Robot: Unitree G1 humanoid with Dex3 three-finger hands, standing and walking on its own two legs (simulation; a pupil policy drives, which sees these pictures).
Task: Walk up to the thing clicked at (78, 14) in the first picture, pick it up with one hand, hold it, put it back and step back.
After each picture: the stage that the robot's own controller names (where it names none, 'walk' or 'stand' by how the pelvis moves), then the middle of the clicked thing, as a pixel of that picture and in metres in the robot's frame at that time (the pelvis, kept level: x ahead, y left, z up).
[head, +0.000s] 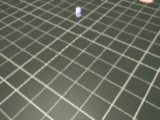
stand; (78, 11) +2.17 +0.12 -0.72
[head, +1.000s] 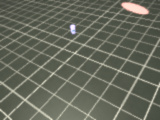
walk; (73, 29) +2.02 +0.34 -0.70
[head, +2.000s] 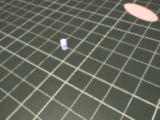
walk; (64, 44) +1.41 +0.39 -0.72
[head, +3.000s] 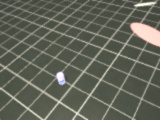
walk; (61, 78) +0.94 +0.34 -0.72
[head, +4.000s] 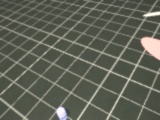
walk; (62, 114) +0.58 +0.30 -0.72
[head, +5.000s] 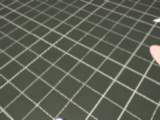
stand; out of the picture +0.43 +0.24 -0.70
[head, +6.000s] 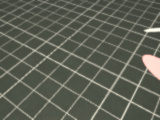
stand; out of the picture +0.39 +0.23 -0.72
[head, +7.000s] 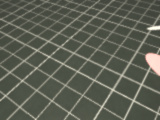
stand; out of the picture +0.38 +0.23 -0.72
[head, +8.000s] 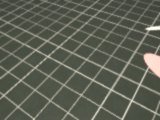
stand; out of the picture +0.38 +0.24 -0.72
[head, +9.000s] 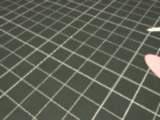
stand; out of the picture +0.39 +0.23 -0.72
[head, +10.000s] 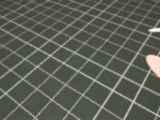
stand; out of the picture +0.39 +0.22 -0.73
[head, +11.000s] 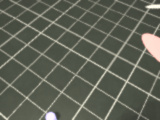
go down; (51, 118) +0.40 +0.23 -0.69
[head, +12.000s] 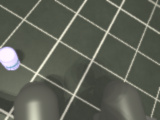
go down; (9, 59) +0.45 +0.30 -0.28
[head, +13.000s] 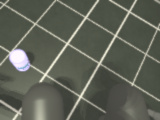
close in; (20, 60) +0.45 +0.30 -0.29
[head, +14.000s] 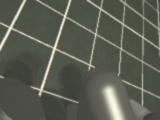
close in; out of the picture +0.42 +0.34 -0.22
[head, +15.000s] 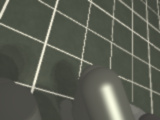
close; out of the picture +0.41 +0.34 -0.22
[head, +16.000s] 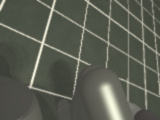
lift; out of the picture +0.39 +0.31 -0.23
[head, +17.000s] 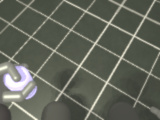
lift; (22, 83) +0.33 +0.23 -0.02
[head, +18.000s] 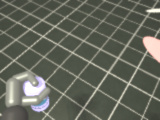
hold; (37, 94) +0.33 +0.19 -0.02
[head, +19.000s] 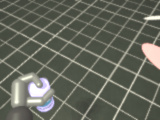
hold; (42, 95) +0.33 +0.17 -0.01
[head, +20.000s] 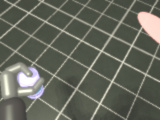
crouch; (31, 83) +0.37 +0.20 -0.07
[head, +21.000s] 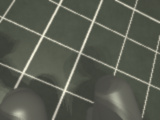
lower; out of the picture +0.47 +0.32 -0.11
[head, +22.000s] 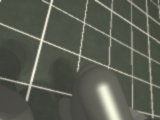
lower; out of the picture +0.41 +0.34 -0.22
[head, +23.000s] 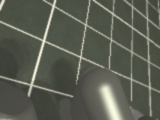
lower; out of the picture +0.40 +0.34 -0.22
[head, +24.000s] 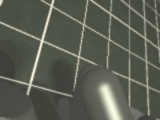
lower; out of the picture +0.40 +0.34 -0.23
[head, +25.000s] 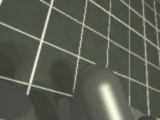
lower; out of the picture +0.40 +0.34 -0.22
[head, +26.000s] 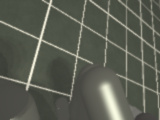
open; out of the picture +0.40 +0.33 -0.23
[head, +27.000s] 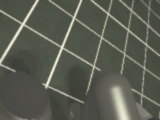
stand; out of the picture +0.40 +0.31 -0.24
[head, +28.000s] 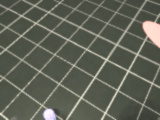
stand; (50, 116) +0.39 +0.23 -0.59
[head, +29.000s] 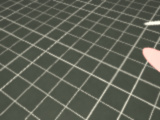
stand; out of the picture +0.39 +0.23 -0.67
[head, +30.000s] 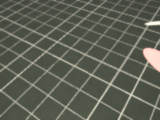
stand; out of the picture +0.38 +0.23 -0.67
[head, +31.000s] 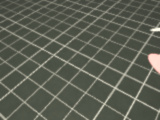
stand; out of the picture +0.41 +0.21 -0.72
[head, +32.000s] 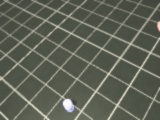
walk; (68, 105) +0.48 +0.24 -0.70
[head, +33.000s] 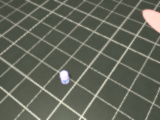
walk; (64, 77) +0.74 +0.19 -0.69
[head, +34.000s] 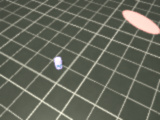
stand; (58, 63) +1.01 +0.29 -0.70
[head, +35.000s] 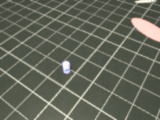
stand; (66, 67) +1.03 +0.23 -0.72
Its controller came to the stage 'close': yes
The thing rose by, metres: 0.70
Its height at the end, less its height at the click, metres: +0.00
